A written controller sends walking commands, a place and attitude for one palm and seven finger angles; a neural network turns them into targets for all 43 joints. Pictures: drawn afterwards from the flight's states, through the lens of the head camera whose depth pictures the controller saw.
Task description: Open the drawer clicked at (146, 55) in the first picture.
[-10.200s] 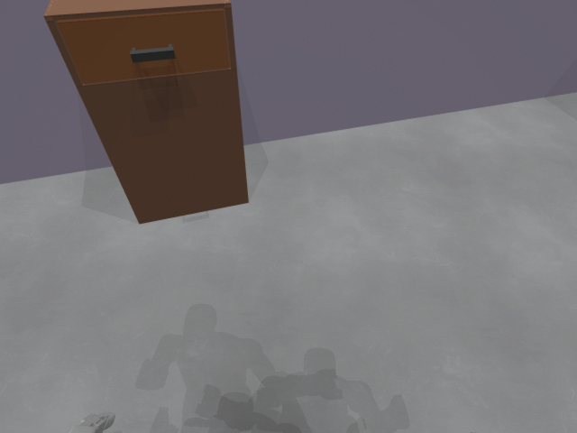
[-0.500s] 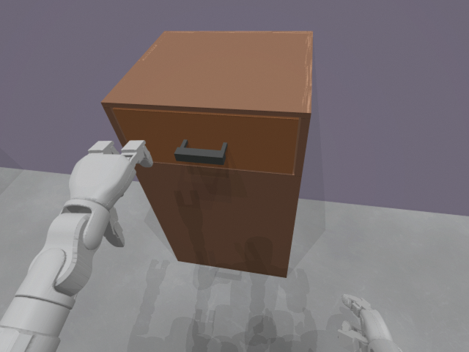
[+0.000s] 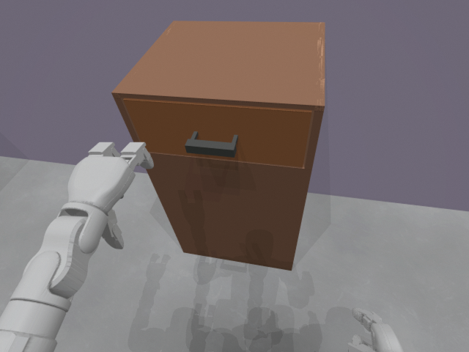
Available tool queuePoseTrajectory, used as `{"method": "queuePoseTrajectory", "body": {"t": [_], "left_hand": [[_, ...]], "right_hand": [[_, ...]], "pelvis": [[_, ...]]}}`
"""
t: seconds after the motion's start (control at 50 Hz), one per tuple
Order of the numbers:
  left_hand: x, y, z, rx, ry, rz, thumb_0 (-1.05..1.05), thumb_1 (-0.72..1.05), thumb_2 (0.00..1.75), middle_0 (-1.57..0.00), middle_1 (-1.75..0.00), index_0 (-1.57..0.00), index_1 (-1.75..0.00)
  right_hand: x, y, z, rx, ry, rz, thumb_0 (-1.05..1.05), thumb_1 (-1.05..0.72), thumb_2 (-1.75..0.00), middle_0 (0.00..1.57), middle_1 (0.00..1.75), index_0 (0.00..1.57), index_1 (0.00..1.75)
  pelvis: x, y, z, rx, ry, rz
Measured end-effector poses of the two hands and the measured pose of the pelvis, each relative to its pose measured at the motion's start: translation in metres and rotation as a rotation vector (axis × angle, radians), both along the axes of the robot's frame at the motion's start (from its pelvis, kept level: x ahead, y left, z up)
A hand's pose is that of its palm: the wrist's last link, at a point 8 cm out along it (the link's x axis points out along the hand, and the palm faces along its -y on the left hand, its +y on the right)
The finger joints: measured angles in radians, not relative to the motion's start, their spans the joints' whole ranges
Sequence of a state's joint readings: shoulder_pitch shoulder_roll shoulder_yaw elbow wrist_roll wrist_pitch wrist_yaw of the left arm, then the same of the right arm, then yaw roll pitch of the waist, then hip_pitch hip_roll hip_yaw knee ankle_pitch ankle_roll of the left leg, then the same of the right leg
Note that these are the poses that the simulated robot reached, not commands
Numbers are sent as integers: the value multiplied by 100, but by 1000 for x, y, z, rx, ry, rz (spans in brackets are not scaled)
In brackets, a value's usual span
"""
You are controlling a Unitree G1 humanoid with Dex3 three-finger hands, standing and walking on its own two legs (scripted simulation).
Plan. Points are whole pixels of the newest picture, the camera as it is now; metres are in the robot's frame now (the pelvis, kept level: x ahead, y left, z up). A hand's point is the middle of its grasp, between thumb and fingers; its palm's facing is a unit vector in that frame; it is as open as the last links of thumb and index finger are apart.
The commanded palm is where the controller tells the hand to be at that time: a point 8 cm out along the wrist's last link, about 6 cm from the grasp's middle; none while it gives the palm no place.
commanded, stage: move the hooked fingers above the handle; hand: left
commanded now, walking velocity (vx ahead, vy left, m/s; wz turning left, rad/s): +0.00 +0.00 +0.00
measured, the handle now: (213, 142) +0.58 +0.15 +0.00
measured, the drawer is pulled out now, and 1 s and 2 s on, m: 0.00 0.00 0.00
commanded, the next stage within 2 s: none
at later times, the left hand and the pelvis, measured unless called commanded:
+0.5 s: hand (165, 176) +0.39 +0.20 +0.08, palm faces -0.05 -0.02 -1.00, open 13.8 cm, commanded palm +0.37 +0.19 +0.14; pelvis +0.02 -0.02 +0.00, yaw +0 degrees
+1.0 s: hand (195, 163) +0.45 +0.15 +0.06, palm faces -0.09 -0.02 -1.00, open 13.8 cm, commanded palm +0.44 +0.17 +0.12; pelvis +0.03 -0.04 -0.01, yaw +0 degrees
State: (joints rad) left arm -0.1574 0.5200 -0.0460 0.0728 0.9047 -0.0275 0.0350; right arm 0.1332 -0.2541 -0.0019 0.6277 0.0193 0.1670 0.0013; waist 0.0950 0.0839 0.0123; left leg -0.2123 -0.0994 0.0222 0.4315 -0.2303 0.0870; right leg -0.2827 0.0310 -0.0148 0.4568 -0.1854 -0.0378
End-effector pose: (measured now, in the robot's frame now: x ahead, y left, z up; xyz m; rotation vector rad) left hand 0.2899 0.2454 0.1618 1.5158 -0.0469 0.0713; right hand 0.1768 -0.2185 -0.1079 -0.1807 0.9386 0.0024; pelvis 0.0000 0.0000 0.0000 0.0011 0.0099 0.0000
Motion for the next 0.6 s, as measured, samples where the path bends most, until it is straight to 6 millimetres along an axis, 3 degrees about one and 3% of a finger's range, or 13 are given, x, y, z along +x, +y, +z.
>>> {"method": "queuePoseTrajectory", "body": {"t": [0.12,0.22,0.34,0.44,0.6], "left_hand": [[14,-27,-18,-4,65,-94,-1,-49,30,-32,-121,-32,-120],[33,-51,-14,18,16,-186,-1,-49,30,-32,-121,-33,-120],[62,-46,-4,17,-31,-97,0,-49,30,-32,-121,-33,-120],[79,-39,-18,32,60,-8,0,-49,30,-32,-121,-32,-120],[91,-71,-37,17,120,-158,-1,-49,30,-32,-121,-32,-120]], "right_hand": [[7,5,3,-7,-25,20,1,-91,-90,20,29,20,30],[5,4,0,-6,-15,3,0,-91,-90,20,29,20,30],[-7,-5,-9,10,47,-33,0,-91,-90,20,29,20,30],[-18,-19,-15,0,102,-58,0,-91,-90,20,30,20,30],[-22,-46,-16,-63,128,-98,0,-91,-90,20,29,20,30]], "pelvis": [[-1,0,-1,0,6,12],[2,-2,-2,3,22,4],[8,-7,-2,8,47,-10],[14,-13,-2,9,66,-11],[24,-22,-4,9,86,-4]]}}
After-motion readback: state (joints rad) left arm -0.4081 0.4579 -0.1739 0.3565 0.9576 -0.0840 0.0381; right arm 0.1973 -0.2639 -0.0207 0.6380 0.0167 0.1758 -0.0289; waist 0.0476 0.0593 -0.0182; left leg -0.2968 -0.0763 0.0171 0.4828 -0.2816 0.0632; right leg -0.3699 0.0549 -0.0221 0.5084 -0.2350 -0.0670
